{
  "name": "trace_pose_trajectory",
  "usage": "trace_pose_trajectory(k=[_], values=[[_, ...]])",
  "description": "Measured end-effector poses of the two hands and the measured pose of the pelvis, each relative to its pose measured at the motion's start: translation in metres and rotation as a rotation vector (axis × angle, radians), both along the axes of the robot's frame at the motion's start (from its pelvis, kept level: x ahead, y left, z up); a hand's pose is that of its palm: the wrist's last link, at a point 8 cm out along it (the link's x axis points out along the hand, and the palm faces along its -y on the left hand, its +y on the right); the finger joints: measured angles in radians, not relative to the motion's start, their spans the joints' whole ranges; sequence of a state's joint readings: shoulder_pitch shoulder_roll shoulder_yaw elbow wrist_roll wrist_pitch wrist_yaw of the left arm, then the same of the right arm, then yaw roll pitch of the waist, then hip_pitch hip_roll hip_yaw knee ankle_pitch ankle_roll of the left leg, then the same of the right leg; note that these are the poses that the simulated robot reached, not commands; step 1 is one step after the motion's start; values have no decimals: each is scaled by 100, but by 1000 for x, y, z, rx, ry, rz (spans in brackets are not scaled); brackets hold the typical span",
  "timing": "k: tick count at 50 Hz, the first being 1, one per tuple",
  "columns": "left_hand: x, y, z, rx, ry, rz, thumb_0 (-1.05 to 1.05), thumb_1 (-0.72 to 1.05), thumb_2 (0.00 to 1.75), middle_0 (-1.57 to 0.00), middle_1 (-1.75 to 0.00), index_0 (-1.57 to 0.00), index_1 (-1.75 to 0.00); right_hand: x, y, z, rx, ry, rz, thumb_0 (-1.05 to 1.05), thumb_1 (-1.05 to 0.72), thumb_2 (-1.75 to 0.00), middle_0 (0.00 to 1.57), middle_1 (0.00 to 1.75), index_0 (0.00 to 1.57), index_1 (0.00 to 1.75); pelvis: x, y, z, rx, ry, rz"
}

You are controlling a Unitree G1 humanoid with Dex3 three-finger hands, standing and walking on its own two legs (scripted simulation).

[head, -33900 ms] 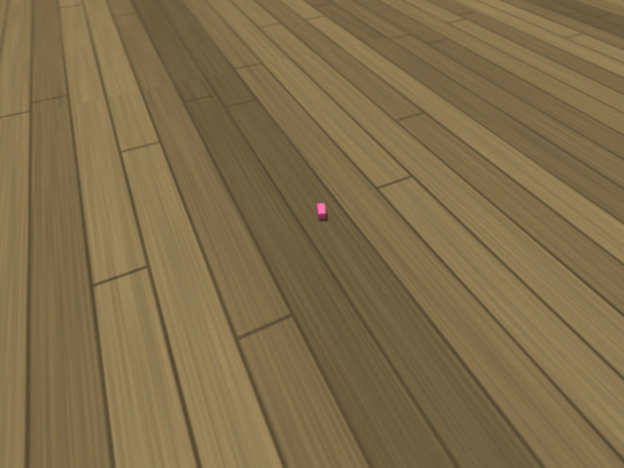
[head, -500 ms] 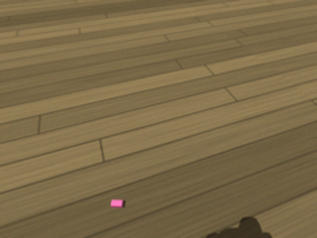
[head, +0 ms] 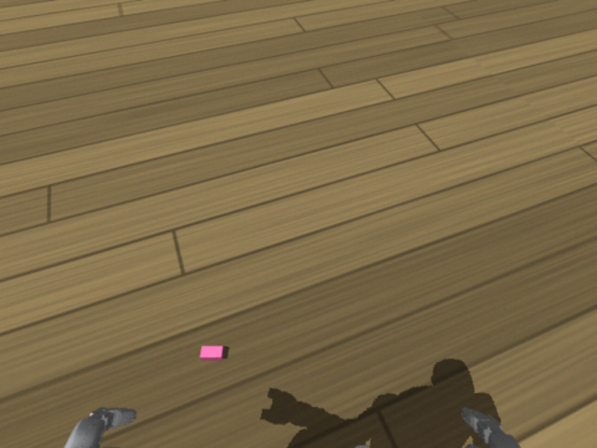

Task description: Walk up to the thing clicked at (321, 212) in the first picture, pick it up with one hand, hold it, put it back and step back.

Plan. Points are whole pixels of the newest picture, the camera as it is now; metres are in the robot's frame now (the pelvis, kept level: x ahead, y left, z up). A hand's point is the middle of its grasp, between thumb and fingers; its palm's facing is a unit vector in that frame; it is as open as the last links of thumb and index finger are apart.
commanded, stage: rise first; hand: left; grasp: from above
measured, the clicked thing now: (212, 353) +0.47 +0.27 -0.73
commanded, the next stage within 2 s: none
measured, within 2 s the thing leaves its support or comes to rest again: neither
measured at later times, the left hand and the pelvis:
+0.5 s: hand out of the picture +0.13 +0.26 -0.19, palm faces -0.14 -0.88 -0.45, open 13.0 cm; pelvis +0.00 +0.01 -0.06, yaw +1 degrees
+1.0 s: hand (150, 415) +0.24 +0.30 -0.36, palm faces -0.44 -0.51 -0.74, open 12.7 cm; pelvis -0.06 +0.00 -0.23, yaw +0 degrees
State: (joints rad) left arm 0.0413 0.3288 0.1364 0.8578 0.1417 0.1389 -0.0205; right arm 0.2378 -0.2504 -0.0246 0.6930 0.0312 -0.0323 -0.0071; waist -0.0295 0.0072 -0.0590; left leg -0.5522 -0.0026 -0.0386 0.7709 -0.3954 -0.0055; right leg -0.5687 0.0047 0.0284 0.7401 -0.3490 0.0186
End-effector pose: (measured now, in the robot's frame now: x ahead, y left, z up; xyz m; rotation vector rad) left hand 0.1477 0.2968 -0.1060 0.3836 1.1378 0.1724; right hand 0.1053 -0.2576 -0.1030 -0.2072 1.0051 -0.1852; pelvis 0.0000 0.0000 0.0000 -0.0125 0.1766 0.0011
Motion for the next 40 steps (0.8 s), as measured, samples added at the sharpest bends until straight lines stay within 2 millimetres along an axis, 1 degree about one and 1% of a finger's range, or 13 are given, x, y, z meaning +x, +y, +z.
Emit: trace_pose_trajectory(k=[5,8,12,17,21,29,32,35,37,40], values=[[-11,2,-17,11,11,1,0,-21,80,-32,-81,-31,-82,18,4,-9,-13,-66,32,1,-90,-89,20,30,20,30,0,3,-18,-4,47,3],[-12,3,-24,21,-13,-14,0,-28,81,-32,-82,-31,-83,29,6,-14,-27,-100,49,1,-91,-89,20,30,20,30,-1,3,-28,-7,69,7],[-14,4,-29,33,-19,-45,0,-35,83,-32,-83,-30,-85,44,9,-17,-39,-143,65,1,-92,-90,20,30,20,30,0,4,-38,-11,88,9],[-17,6,-32,53,-9,-67,0,-39,83,-32,-85,-30,-87,57,15,-19,-45,-189,88,1,-93,-90,20,30,20,30,1,5,-46,-19,113,14],[-18,8,-37,68,1,-76,0,-38,81,-32,-84,-31,-86,64,18,-23,-48,-217,103,1,-94,-90,20,30,20,30,1,5,-53,-23,134,16],[-19,7,-50,93,-6,-117,0,-34,77,-36,-80,-34,-82,63,19,-40,-47,-231,115,1,-94,-90,20,30,20,30,-4,5,-71,-27,172,17],[-15,10,-60,121,-6,-155,0,-34,77,-37,-79,-36,-80,60,19,-50,-49,-229,123,1,-94,-90,20,30,20,30,-8,4,-80,-29,192,18],[-7,18,-79,162,-8,-208,0,-34,76,-39,-77,-37,-79,57,16,-66,-55,-228,140,1,-95,-91,20,30,20,30,-15,3,-96,-27,224,18],[3,24,-95,194,-16,-255,0,-34,75,-40,-76,-38,-79,55,12,-82,-62,-223,154,1,-96,-91,20,30,20,30,-21,2,-111,-24,251,18],[22,29,-121,241,-46,-348,0,-35,75,-41,-76,-39,-78,49,4,-111,-74,-203,166,1,-97,-91,20,30,20,30,-30,1,-137,-22,292,17]])
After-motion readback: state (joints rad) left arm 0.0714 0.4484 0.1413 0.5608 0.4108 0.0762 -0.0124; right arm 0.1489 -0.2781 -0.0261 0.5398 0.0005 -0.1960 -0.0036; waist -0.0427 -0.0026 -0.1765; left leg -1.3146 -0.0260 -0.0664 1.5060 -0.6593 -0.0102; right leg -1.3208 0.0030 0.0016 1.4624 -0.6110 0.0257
